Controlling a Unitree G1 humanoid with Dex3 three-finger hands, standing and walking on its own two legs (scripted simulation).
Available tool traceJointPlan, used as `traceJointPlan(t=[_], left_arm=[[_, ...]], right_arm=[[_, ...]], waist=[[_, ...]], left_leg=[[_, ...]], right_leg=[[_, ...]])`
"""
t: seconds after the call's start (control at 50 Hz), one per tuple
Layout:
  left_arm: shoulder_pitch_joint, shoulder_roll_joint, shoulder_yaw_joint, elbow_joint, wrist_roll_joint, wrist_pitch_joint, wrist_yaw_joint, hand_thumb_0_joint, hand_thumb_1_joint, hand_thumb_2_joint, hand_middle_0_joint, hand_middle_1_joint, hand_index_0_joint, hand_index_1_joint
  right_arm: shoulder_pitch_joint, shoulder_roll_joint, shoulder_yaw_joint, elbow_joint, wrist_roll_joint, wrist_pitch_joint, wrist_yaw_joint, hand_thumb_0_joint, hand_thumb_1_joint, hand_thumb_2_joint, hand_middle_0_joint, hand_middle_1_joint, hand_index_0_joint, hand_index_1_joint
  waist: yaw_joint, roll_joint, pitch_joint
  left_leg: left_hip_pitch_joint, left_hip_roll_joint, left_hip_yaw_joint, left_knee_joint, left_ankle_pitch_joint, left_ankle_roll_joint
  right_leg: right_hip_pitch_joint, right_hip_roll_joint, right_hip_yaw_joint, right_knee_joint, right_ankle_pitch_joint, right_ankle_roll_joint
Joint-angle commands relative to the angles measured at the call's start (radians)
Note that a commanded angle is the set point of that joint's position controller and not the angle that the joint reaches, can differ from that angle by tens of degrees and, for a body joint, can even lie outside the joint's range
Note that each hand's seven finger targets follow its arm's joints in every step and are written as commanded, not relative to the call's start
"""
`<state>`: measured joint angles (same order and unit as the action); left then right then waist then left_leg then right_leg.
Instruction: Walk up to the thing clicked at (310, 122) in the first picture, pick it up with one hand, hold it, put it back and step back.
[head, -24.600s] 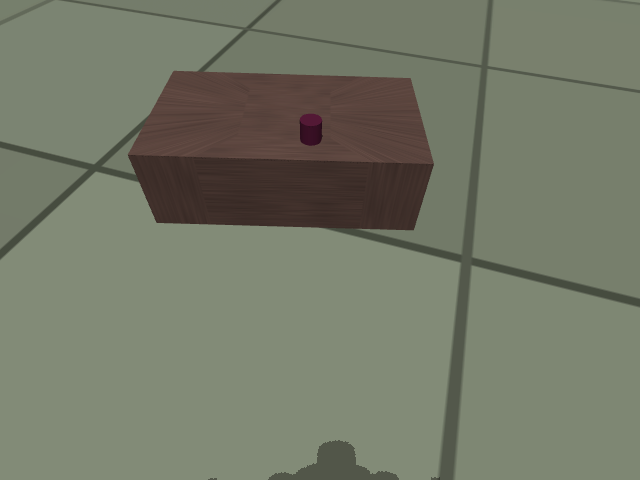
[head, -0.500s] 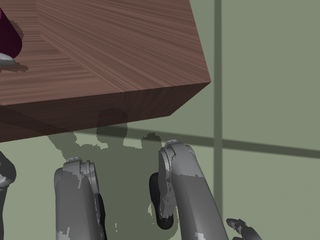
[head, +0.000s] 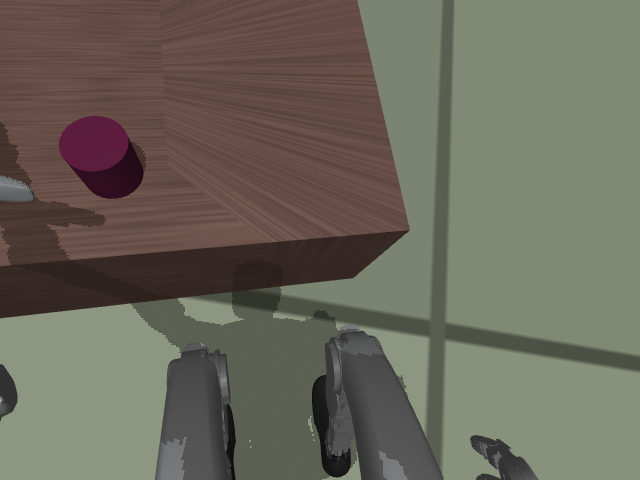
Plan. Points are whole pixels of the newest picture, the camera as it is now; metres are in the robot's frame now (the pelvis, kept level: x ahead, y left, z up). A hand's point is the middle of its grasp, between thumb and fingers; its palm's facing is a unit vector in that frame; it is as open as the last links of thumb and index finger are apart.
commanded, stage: home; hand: left
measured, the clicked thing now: (104, 159) +0.55 +0.24 -0.13
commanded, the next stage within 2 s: none
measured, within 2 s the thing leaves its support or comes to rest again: neither
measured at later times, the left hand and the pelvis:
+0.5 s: hand out of the picture +0.39 +0.29 +0.08, palm faces +0.24 -0.89 -0.38, open 17.4 cm; pelvis +0.05 +0.00 +0.16, yaw +2 degrees
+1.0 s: hand (34, 443) +0.22 +0.18 +0.13, palm faces +0.19 -0.95 -0.24, open 17.5 cm; pelvis +0.08 -0.01 +0.20, yaw +4 degrees
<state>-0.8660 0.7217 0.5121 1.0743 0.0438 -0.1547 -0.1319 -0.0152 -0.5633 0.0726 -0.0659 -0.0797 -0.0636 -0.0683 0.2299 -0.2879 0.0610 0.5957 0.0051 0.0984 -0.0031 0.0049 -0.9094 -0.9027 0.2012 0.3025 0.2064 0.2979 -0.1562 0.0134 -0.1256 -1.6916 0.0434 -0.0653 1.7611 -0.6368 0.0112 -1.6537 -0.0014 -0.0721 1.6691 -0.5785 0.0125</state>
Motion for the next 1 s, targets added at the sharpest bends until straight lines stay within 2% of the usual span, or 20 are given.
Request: traceJointPlan(t=[0.0,0.02,0.06,0.1,0.16,0.18,0.2,0.24,0.28,0.34,0.4,0.46,0.52,0.6,0.66,0.68,0.76,0.82,0.88,0.98], left_arm=[[-0.464,0.517,0.077,-0.326,0.061,-0.049,0.098,0.000,-0.577,0.071,-0.088,-0.085,-0.084,-0.086],[-0.479,0.577,0.112,-0.366,0.069,-0.048,0.123,0.000,-0.591,0.072,-0.094,-0.100,-0.091,-0.099],[-0.426,0.533,0.093,-0.327,0.074,-0.040,0.158,0.000,-0.546,0.057,-0.052,-0.053,-0.052,-0.052],[-0.319,0.405,0.048,-0.192,0.073,-0.019,0.186,0.000,-0.518,0.073,-0.055,-0.057,-0.055,-0.057],[-0.096,0.123,-0.119,0.086,0.070,0.028,0.189,0.000,-0.551,0.054,-0.052,-0.052,-0.053,-0.052],[-0.071,0.177,-0.083,0.043,0.066,0.036,0.197,0.000,-0.538,0.062,-0.054,-0.054,-0.054,-0.054],[-0.062,0.272,-0.018,-0.034,0.065,0.040,0.207,0.000,-0.562,0.048,-0.051,-0.050,-0.052,-0.050],[-0.014,0.156,-0.107,-0.058,0.051,0.062,0.194,0.000,-0.560,0.048,-0.051,-0.050,-0.052,-0.050],[0.026,0.036,-0.186,-0.057,0.032,0.080,0.190,0.000,-0.535,0.063,-0.053,-0.054,-0.054,-0.053],[0.073,0.033,-0.195,-0.189,0.017,0.097,0.205,0.000,-0.548,0.055,-0.051,-0.051,-0.052,-0.051],[0.236,0.085,-0.143,-0.387,0.001,0.114,0.238,0.000,-0.557,0.049,-0.050,-0.049,-0.051,-0.048],[0.435,-0.047,-0.201,-0.485,-0.022,0.140,0.275,0.000,-0.557,0.049,-0.050,-0.048,-0.051,-0.048],[0.490,-0.064,-0.208,-0.602,-0.028,0.148,0.301,0.000,-0.586,0.033,-0.047,-0.044,-0.048,-0.044],[0.592,-0.173,-0.276,-0.724,-0.043,0.155,0.307,0.000,-0.611,0.017,-0.045,-0.040,-0.045,-0.040],[0.838,-0.348,-0.401,-0.734,-0.061,0.187,0.295,0.000,-0.586,0.033,-0.047,-0.045,-0.048,-0.044],[0.885,-0.351,-0.396,-0.766,-0.065,0.196,0.293,0.000,-0.554,0.052,-0.051,-0.050,-0.051,-0.050],[1.052,-0.413,-0.479,-0.935,-0.080,0.227,0.282,0.000,-0.550,0.054,-0.051,-0.050,-0.051,-0.050],[1.154,-0.411,-0.483,-1.017,-0.080,0.249,0.282,0.000,-0.540,0.060,-0.052,-0.052,-0.052,-0.051],[1.128,-0.360,-0.455,-1.138,-0.074,0.253,0.285,0.000,-0.541,0.059,-0.052,-0.052,-0.052,-0.052],[1.188,-0.381,-0.457,-1.190,-0.069,0.263,0.284,0.000,-0.555,0.051,-0.050,-0.051,-0.051,-0.051]], right_arm=[[0.196,-0.202,-0.078,-0.008,0.002,0.001,-0.021,0.000,-0.961,-0.924,0.200,0.303,0.200,0.303],[0.200,-0.201,-0.073,-0.013,0.002,0.005,-0.027,0.000,-0.994,-0.932,0.200,0.303,0.201,0.303],[0.184,-0.188,-0.069,-0.016,0.003,0.006,-0.040,0.000,-0.896,-0.903,0.201,0.302,0.201,0.302],[0.166,-0.178,-0.071,-0.014,-0.002,-0.006,-0.047,0.000,-0.896,-0.903,0.201,0.302,0.201,0.302],[0.203,-0.151,-0.067,0.099,-0.011,-0.024,-0.040,0.000,-0.896,-0.903,0.201,0.302,0.201,0.302],[0.197,-0.165,-0.076,0.086,-0.007,-0.026,-0.041,0.000,-0.896,-0.903,0.201,0.302,0.201,0.302],[0.176,-0.181,-0.084,0.029,-0.002,-0.026,-0.041,0.000,-0.896,-0.903,0.201,0.302,0.201,0.302],[0.160,-0.178,-0.091,-0.033,0.009,-0.024,-0.034,0.000,-0.896,-0.903,0.201,0.302,0.201,0.302],[0.172,-0.169,-0.096,-0.015,0.016,-0.029,-0.036,0.000,-0.895,-0.903,0.201,0.302,0.201,0.302],[0.173,-0.159,-0.105,-0.021,0.031,-0.042,-0.045,0.000,-0.896,-0.903,0.201,0.302,0.201,0.302],[0.164,-0.161,-0.120,-0.062,0.045,-0.048,-0.061,0.000,-0.896,-0.903,0.201,0.302,0.201,0.302],[0.132,-0.116,-0.099,-0.067,0.053,-0.061,-0.089,0.000,-0.896,-0.903,0.201,0.302,0.201,0.302],[0.117,-0.100,-0.099,-0.085,0.055,-0.071,-0.114,0.000,-0.896,-0.903,0.201,0.302,0.201,0.302],[0.078,-0.072,-0.088,-0.099,0.038,-0.091,-0.132,0.000,-0.896,-0.903,0.201,0.302,0.201,0.302],[0.029,-0.062,-0.085,-0.143,0.038,-0.113,-0.131,0.000,-0.896,-0.903,0.201,0.302,0.201,0.302],[0.024,-0.070,-0.094,-0.151,0.039,-0.117,-0.132,0.000,-0.896,-0.903,0.201,0.302,0.201,0.302],[-0.012,-0.059,-0.092,-0.181,0.042,-0.133,-0.129,0.000,-0.896,-0.903,0.201,0.302,0.201,0.302],[-0.032,-0.054,-0.091,-0.193,0.042,-0.146,-0.131,0.000,-0.896,-0.903,0.201,0.302,0.201,0.302],[-0.049,-0.052,-0.088,-0.210,0.040,-0.153,-0.141,0.000,-0.896,-0.903,0.201,0.302,0.201,0.302],[-0.041,-0.031,-0.076,-0.218,0.026,-0.176,-0.158,0.000,-0.897,-0.903,0.201,0.301,0.201,0.301]], waist=[[0.037,0.341,-0.702],[0.049,0.359,-0.755],[0.037,0.349,-0.695],[0.021,0.300,-0.607],[-0.014,0.186,-0.298],[0.014,0.157,-0.289],[0.045,0.165,-0.372],[0.034,0.147,-0.426],[0.018,0.118,-0.385],[0.053,0.110,-0.445],[0.103,0.149,-0.547],[0.102,0.120,-0.377],[0.107,0.128,-0.300],[0.110,0.178,-0.201],[0.119,0.139,-0.130],[0.121,0.106,-0.168],[0.124,0.022,-0.133],[0.127,-0.031,-0.107],[0.121,-0.016,-0.082],[0.118,0.033,-0.071]], left_leg=[[0.736,0.009,-0.068,-0.401,0.253,-0.011],[0.791,0.006,-0.063,-0.422,0.280,-0.011],[0.824,0.004,-0.062,-0.484,0.231,-0.010],[0.816,-0.001,-0.041,-0.520,0.225,-0.005],[0.722,-0.001,-0.013,-0.569,0.185,0.005],[0.722,0.002,-0.015,-0.587,0.209,0.003],[0.770,0.005,-0.010,-0.588,0.287,0.001],[0.858,0.008,-0.007,-0.623,0.387,-0.007],[0.903,0.011,-0.009,-0.662,0.424,-0.013],[0.986,0.004,-0.002,-0.727,0.466,-0.018],[1.115,-0.005,0.017,-0.792,0.543,-0.024],[1.082,-0.017,0.040,-0.861,0.501,-0.016],[1.110,-0.020,0.050,-0.913,0.485,-0.008],[1.174,-0.016,0.054,-0.975,0.446,-0.016],[1.180,-0.016,0.053,-1.015,0.418,-0.017],[1.204,-0.014,0.051,-1.016,0.432,-0.015],[1.213,-0.022,0.058,-1.022,0.468,-0.010],[1.206,-0.024,0.059,-1.020,0.478,-0.004],[1.209,-0.028,0.066,-1.023,0.439,0.001],[1.218,-0.038,0.076,-1.016,0.411,0.003]], right_leg=[[0.362,0.021,0.019,-0.281,0.169,-0.054],[0.414,0.021,0.024,-0.304,0.187,-0.055],[0.456,0.024,0.026,-0.362,0.160,-0.052],[0.509,0.024,0.023,-0.426,0.169,-0.050],[0.507,0.027,0.013,-0.525,0.138,-0.053],[0.539,0.026,0.012,-0.545,0.159,-0.052],[0.594,0.022,0.017,-0.554,0.213,-0.053],[0.675,0.029,0.008,-0.585,0.293,-0.055],[0.719,0.031,0.001,-0.622,0.328,-0.054],[0.829,0.031,0.004,-0.676,0.369,-0.053],[0.987,0.031,0.008,-0.731,0.442,-0.050],[1.054,0.030,0.023,-0.795,0.437,-0.046],[1.102,0.026,0.032,-0.845,0.428,-0.046],[1.101,0.027,0.025,-0.885,0.382,-0.049],[1.112,0.029,0.010,-0.911,0.352,-0.050],[1.129,0.030,0.008,-0.915,0.367,-0.049],[1.183,0.029,0.001,-0.941,0.408,-0.033],[1.196,0.029,0.001,-0.947,0.425,-0.026],[1.183,0.023,0.010,-0.959,0.392,-0.020],[1.176,0.011,0.026,-0.961,0.378,-0.021]])
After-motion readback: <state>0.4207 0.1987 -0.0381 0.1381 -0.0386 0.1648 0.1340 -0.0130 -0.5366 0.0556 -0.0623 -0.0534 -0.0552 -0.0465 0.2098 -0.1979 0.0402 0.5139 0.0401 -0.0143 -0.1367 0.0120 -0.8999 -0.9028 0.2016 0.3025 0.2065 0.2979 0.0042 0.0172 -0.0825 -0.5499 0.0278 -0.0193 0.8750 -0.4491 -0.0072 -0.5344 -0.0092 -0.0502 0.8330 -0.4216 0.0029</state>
